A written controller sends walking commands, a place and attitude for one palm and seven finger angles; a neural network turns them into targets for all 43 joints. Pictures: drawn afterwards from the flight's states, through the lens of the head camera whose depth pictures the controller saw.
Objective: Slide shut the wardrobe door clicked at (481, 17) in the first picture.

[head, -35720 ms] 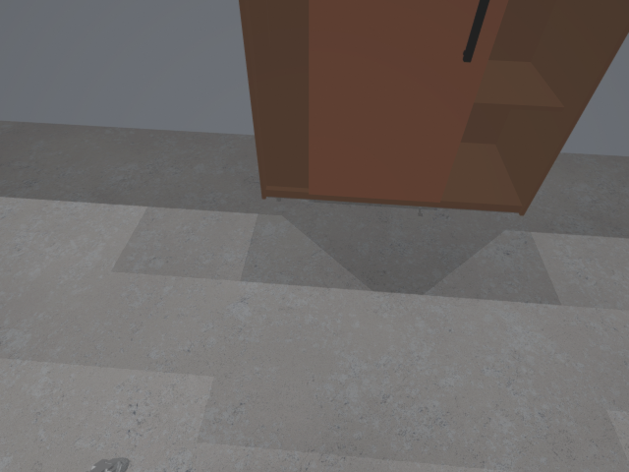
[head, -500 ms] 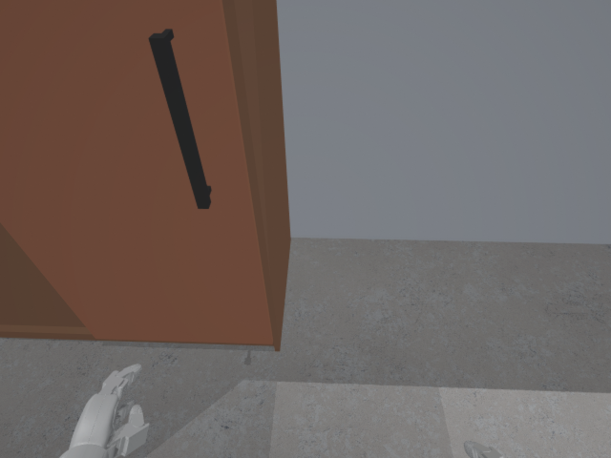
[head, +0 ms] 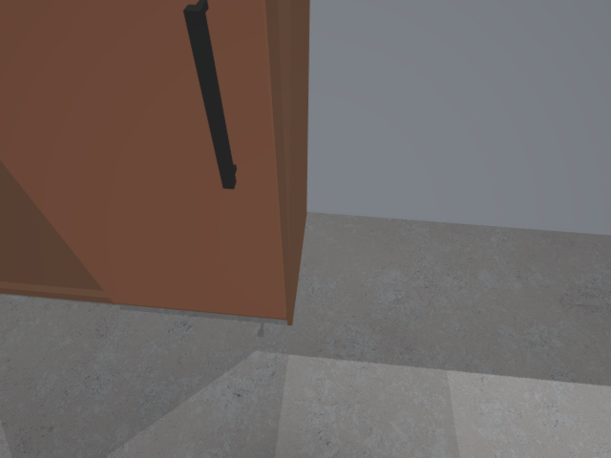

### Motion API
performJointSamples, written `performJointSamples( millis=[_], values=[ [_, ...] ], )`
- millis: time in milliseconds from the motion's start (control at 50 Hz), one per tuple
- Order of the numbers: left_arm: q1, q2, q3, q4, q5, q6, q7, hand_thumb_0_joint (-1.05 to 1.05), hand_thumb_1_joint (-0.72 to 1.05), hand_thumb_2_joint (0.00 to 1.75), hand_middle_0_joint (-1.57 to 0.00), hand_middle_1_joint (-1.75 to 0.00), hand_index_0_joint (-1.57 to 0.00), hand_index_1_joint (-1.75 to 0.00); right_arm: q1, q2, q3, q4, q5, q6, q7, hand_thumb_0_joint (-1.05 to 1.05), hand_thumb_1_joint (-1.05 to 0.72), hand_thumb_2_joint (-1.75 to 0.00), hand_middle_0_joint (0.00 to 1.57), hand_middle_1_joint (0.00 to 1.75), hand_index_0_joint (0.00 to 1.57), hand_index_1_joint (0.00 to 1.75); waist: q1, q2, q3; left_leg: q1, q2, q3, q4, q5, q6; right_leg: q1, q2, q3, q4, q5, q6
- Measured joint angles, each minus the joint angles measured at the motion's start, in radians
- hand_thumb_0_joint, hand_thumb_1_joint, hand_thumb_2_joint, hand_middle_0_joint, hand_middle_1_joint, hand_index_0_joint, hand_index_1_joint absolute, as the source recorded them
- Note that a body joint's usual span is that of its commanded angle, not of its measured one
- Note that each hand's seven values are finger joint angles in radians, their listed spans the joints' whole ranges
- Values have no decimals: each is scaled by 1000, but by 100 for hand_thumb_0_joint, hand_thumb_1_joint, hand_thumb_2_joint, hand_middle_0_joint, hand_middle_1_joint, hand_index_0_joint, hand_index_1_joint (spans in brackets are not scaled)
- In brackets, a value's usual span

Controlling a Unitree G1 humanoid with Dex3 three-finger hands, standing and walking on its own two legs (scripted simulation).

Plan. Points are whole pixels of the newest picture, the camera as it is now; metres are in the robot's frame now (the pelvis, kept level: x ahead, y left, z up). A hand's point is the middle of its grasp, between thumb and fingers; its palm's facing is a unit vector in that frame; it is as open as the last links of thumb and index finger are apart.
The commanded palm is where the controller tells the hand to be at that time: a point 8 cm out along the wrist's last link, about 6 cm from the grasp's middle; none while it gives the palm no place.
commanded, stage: let the arm hang, fingers relaxed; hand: left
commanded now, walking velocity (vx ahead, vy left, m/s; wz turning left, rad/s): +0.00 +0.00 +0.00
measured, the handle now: (218, 108) +0.63 +0.20 +0.12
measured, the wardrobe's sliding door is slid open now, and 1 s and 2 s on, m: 0.00 0.00 0.00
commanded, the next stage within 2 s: look to check the result in 0.42 s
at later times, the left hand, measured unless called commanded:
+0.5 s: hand (172, 448) +0.16 +0.21 -0.15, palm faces -0.04 -0.95 -0.32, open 7.4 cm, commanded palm none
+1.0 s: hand (184, 435) +0.17 +0.20 -0.15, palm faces -0.04 -0.94 -0.34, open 7.4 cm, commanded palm none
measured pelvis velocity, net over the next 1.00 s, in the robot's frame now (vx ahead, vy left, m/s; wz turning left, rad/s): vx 0.08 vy -0.04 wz -0.02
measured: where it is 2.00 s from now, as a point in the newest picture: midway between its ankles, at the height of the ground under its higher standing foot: outside the picture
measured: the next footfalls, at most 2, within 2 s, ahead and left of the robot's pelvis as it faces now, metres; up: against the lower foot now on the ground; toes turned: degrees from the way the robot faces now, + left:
none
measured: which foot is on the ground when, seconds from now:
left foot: down 0.00-1.00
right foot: down 0.00-1.00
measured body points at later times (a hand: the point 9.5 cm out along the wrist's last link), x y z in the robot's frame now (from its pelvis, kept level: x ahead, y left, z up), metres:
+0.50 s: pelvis +0.05 -0.02 +0.01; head +0.08 -0.03 +0.46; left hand +0.16 +0.26 -0.12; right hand +0.14 -0.31 -0.13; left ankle +0.04 +0.09 -0.74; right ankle +0.04 -0.15 -0.74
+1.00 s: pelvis +0.08 -0.04 +0.01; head +0.10 -0.05 +0.46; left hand +0.18 +0.25 -0.12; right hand +0.15 -0.34 -0.13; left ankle +0.04 +0.09 -0.74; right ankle +0.04 -0.15 -0.74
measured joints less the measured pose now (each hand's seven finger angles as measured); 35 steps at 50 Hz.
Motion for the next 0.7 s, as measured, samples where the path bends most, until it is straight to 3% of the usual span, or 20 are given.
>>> performJointSamples(
  millis=[280,700],
  values=[
    [-143,-10,-33,10,-4,-29,-7,0,90,90,-20,-29,-20,-30,-133,-49,13,23,4,-23,9,0,-91,-90,20,30,21,30,-11,-13,-9,65,-5,-2,-77,1,-11,48,-7,2,-43,4,24],
    [-160,-32,-39,7,-10,-34,3,0,90,90,-21,-30,-20,-30,-148,-43,30,47,8,-18,-1,0,-91,-90,20,30,21,30,-22,-4,15,146,34,-7,-136,-30,-48,120,30,-4,-92,-27,-12]
  ],
)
